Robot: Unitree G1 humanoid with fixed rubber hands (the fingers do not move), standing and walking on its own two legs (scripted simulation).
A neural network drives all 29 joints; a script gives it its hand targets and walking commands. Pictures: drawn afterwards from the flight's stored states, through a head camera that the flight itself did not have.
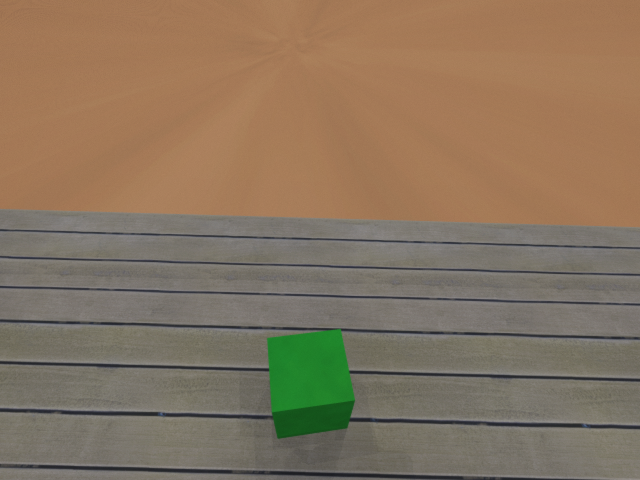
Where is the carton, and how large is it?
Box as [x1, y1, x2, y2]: [267, 329, 354, 438]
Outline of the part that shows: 340,329 267,338 271,407 278,438 347,427 354,402 354,397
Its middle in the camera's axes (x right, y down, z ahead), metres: -0.03 +0.43 +1.12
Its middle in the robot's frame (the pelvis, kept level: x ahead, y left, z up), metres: +0.47 +0.02 -0.65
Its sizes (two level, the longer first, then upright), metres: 0.210 0.200 0.250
